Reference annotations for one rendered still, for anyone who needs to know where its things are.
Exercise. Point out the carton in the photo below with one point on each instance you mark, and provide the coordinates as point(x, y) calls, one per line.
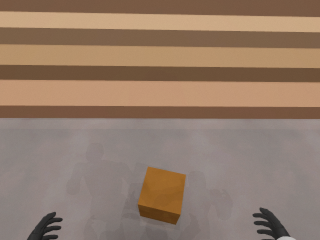
point(161, 195)

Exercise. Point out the robot right hand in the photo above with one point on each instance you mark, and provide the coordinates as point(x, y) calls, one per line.
point(277, 229)

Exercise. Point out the robot left hand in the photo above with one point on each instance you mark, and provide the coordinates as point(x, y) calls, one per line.
point(41, 228)

